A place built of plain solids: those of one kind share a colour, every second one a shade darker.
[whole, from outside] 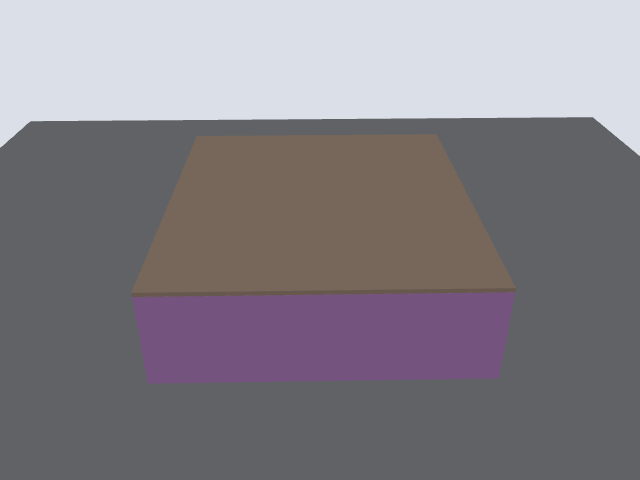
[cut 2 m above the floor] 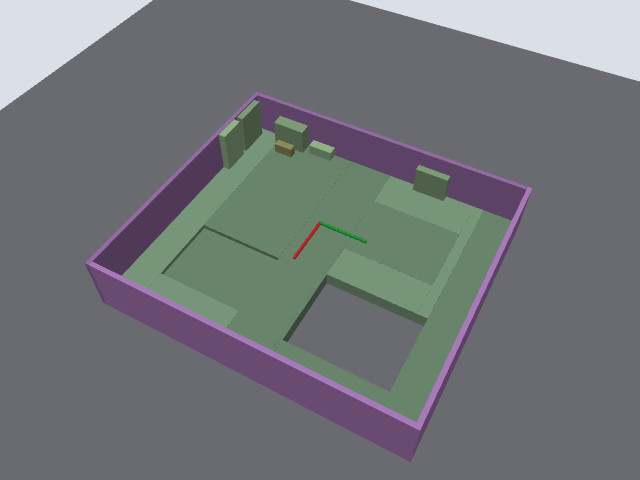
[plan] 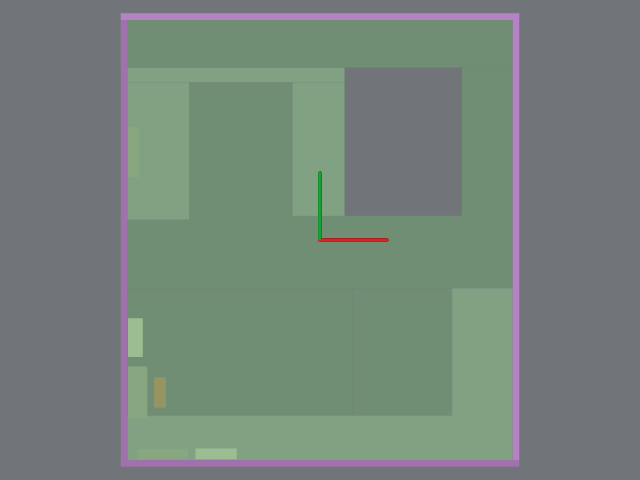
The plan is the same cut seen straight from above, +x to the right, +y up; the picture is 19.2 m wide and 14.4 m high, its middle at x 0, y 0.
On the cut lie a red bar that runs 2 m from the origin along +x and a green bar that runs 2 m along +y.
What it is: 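A home; one open living floor with 3 sunken areas, their rims bare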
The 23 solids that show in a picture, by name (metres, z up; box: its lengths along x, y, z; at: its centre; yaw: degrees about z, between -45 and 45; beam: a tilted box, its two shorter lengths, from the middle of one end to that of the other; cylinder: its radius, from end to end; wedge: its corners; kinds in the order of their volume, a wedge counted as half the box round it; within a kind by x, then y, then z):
{
 "floor_1": {"box": [1.85, 4.11, 0.67], "at": [-4.85, 2.67, 0.28]},
 "floor_2": {"box": [6.52, 0.44, 0.67], "at": [-2.52, 4.95, 0.28]},
 "floor_3": {"box": [6.75, 3.83, 0.67], "at": [-2.41, -3.36, 0.28]},
 "floor_4": {"box": [3.1, 4.11, 0.67], "at": [-2.38, 2.67, 0.28]},
 "floor_5": {"box": [1.57, 4.0, 0.67], "at": [-0.04, 2.73, 0.28]},
 "floor_6": {"box": [11.56, 1.33, 0.67], "at": [0.0, -5.94, 0.28]},
 "floor_7": {"box": [11.56, 2.06, 0.67], "at": [0.0, -0.41, 0.28]},
 "floor_8": {"box": [11.56, 1.43, 0.67], "at": [0.0, 5.89, 0.28]},
 "floor_9": {"box": [3.0, 3.83, 0.48], "at": [2.47, -3.36, 0.19]},
 "floor_10": {"box": [6.61, 0.11, 0.67], "at": [2.47, 0.67, 0.28]},
 "floor_11": {"box": [1.81, 3.83, 0.67], "at": [4.87, -3.36, 0.28]},
 "floor_12": {"box": [1.52, 4.45, 0.67], "at": [5.02, 2.95, 0.28]},
 "wall_1": {"box": [0.2, 13.2, 3.62], "at": [-5.88, 0.0, 1.76]},
 "wall_2": {"box": [11.96, 0.2, 3.62], "at": [0.0, -6.7, 1.76]},
 "wall_3": {"box": [11.96, 0.2, 3.62], "at": [0.0, 6.7, 1.76]},
 "wall_4": {"box": [0.2, 13.2, 3.62], "at": [5.88, 0.0, 1.76]},
 "roof_1": {"box": [11.96, 13.6, 0.16], "at": [0.0, 0.0, 3.65]},
 "case_1": {"box": [0.33, 1.5, 1.29], "at": [-5.59, 2.63, 1.26]},
 "case_2": {"box": [0.44, 1.17, 0.49], "at": [-5.54, -2.93, 0.87]},
 "case_3": {"box": [0.58, 1.55, 1.25], "at": [-5.47, -4.57, 1.25]},
 "case_4": {"box": [1.49, 0.31, 1.96], "at": [-4.71, -6.43, 1.6]},
 "case_5": {"box": [1.24, 0.33, 2.21], "at": [-3.12, -6.42, 1.73]},
 "bench_1": {"box": [0.36, 0.91, 0.48], "at": [-4.8, -4.57, 0.86]}
}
